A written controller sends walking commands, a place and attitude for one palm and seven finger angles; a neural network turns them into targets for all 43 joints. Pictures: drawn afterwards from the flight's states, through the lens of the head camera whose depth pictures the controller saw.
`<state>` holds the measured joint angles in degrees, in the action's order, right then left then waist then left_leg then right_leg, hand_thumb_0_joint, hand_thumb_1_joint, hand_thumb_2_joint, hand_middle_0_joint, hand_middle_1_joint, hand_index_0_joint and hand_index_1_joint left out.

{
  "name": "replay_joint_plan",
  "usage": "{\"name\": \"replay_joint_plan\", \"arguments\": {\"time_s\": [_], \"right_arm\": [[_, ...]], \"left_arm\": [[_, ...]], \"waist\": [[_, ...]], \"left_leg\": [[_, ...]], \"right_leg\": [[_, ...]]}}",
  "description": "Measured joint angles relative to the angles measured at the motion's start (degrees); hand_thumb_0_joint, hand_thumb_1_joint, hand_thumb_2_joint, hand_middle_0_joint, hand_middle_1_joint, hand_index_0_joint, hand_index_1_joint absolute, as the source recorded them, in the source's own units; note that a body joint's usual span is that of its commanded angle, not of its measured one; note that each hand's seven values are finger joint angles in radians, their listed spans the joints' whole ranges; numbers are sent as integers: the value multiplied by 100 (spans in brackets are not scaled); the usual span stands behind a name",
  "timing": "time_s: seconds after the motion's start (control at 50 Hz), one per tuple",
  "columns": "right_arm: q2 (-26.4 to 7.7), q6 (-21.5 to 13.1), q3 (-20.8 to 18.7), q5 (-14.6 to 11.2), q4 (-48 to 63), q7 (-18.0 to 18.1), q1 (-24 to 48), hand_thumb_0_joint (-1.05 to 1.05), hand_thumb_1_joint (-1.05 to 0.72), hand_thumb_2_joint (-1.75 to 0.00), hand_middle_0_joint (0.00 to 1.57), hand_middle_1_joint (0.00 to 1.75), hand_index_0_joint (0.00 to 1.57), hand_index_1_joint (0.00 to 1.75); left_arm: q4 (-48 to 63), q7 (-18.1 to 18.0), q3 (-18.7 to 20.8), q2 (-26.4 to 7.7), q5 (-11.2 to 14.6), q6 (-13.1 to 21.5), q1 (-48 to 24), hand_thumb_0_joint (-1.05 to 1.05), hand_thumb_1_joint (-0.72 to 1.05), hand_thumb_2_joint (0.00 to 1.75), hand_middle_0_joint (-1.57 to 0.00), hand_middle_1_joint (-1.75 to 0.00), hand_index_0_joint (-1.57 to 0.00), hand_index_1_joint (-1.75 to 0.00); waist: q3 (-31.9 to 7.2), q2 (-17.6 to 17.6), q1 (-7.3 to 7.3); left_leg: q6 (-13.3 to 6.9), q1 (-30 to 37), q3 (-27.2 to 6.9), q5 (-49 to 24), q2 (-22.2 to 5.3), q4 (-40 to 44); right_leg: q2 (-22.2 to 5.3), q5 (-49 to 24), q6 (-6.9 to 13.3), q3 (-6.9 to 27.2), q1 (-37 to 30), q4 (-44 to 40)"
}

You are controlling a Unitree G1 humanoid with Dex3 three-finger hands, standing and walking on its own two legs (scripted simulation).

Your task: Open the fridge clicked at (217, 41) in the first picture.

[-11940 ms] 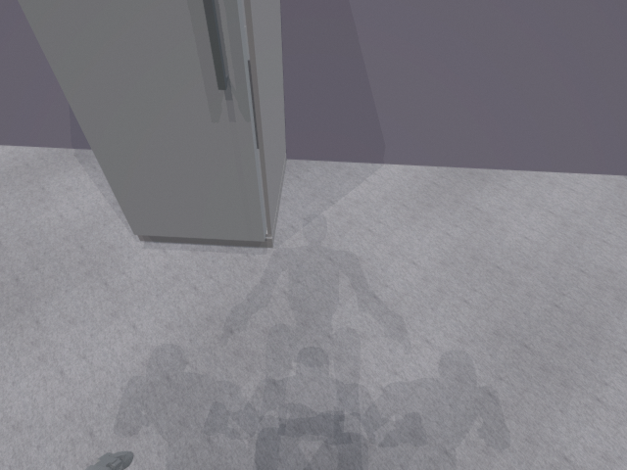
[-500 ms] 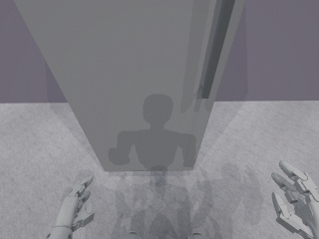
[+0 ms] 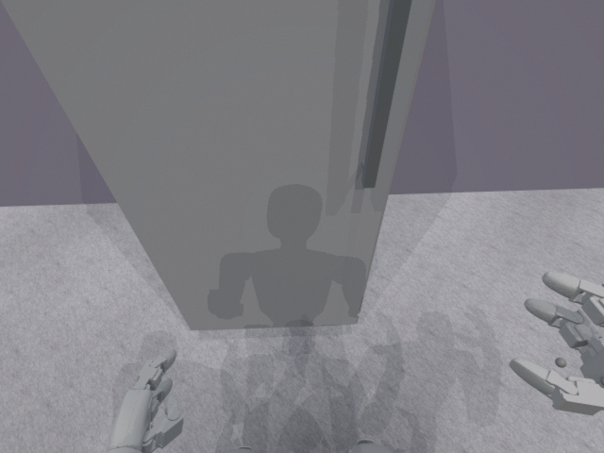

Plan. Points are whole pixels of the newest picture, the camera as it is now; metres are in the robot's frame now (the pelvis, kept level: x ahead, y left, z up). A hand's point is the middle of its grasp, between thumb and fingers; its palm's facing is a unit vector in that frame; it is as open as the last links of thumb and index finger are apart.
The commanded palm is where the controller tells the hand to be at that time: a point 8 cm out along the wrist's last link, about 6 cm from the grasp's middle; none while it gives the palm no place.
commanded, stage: raise the hand to about handle height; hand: right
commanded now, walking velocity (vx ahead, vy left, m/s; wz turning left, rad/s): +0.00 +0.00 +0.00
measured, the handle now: (391, 30) +0.56 -0.09 +0.28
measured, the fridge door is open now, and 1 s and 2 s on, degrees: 0 0 0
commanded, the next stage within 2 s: move the hooked fingers beside the handle in 1.26 s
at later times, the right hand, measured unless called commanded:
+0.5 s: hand (593, 293) +0.26 -0.27 +0.16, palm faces +0.06 +1.00 -0.06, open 13.7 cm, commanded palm +0.23 -0.31 +0.17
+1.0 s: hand (585, 243) +0.29 -0.26 +0.19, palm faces +0.03 +1.00 -0.03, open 14.0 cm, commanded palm +0.26 -0.31 +0.21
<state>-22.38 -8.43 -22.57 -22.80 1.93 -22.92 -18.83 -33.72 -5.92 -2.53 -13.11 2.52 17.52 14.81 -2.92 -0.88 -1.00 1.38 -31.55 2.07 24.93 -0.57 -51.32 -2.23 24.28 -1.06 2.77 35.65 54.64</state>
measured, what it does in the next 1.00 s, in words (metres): stands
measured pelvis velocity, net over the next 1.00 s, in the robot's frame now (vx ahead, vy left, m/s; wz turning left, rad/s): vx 0.02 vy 0.01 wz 0.01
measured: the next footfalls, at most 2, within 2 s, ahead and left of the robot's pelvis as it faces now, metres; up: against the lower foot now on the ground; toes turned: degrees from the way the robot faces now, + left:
none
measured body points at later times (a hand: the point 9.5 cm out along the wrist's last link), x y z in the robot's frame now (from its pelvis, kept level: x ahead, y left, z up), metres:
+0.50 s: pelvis +0.02 +0.01 +0.03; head +0.01 +0.01 +0.48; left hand +0.22 +0.23 -0.03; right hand +0.25 -0.32 +0.17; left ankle +0.01 +0.14 -0.69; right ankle +0.04 -0.12 -0.69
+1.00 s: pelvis +0.02 +0.01 +0.04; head +0.00 +0.02 +0.49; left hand +0.21 +0.26 -0.02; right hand +0.29 -0.32 +0.19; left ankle +0.01 +0.14 -0.69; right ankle +0.04 -0.12 -0.69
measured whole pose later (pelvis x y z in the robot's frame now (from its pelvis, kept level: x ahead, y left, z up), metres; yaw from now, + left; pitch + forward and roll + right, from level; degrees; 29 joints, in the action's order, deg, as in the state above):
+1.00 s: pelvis +0.02 +0.01 +0.04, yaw +0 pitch -2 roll +1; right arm -26.7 8.9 -25.0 -21.0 -8.9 -26.2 3.5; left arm -36.1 -7.6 -2.8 -16.1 4.5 12.9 12.6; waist -1.6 -2.3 -2.8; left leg 0.7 -13.4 1.2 18.6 -0.6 -33.5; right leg -2.3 17.5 -1.5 1.2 16.2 35.2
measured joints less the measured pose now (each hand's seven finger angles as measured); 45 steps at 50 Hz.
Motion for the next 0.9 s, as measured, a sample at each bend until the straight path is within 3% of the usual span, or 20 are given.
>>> {"name": "replay_joint_plan", "arguments": {"time_s": [0.16, 0.28, 0.54, 0.72, 0.9], "right_arm": [[25, 2, 142, 99, -121, -46, 373, 0, 7, -48, 27, 92, 27, 93], [-135, 291, 97, 117, -128, -123, 636, 0, 21, -42, 28, 101, 28, 102], [-297, 1004, -71, 77, -640, -283, 1515, -1, 46, -32, 30, 117, 30, 117], [-436, 1212, -190, 142, -829, -340, 2113, -1, 50, -30, 30, 120, 30, 120], [-597, 1739, -253, 140, -1216, -407, 2422, -1, 50, -30, 30, 120, 30, 120]], "left_arm": [[-226, -81, 35, -230, 32, 60, 22, 1, 90, 89, -21, -30, -21, -30], [-212, -143, 5, -189, 46, 50, -99, 1, 90, 89, -21, -30, -21, -30], [-235, -215, -120, -188, 113, -98, -285, 1, 90, 89, -21, -30, -21, -30], [-327, -240, -145, -197, 138, -221, -290, 1, 90, 89, -21, -30, -21, -30], [-278, -180, -83, -287, 220, -415, -258, 1, 90, 89, -21, -30, -21, -30]], "waist": [[100, 2, -84], [116, 27, -98], [158, -127, -283], [202, -117, -274], [115, -178, -179]], "left_leg": [[25, 421, 26, -77, -46, 316], [6, 803, 7, -177, -35, 646], [-32, 1469, 41, -409, -35, 1312], [-78, 1745, 33, -536, 1, 1618], [-73, 1810, -39, -623, 1, 1776]], "right_leg": [[49, -79, 31, 12, -392, -289], [35, -172, 17, -19, -795, -634], [37, -437, -22, -7, -1475, -1346], [0, -579, -63, -22, -1785, -1698], [-4, -673, -62, -101, -1909, -1919]]}}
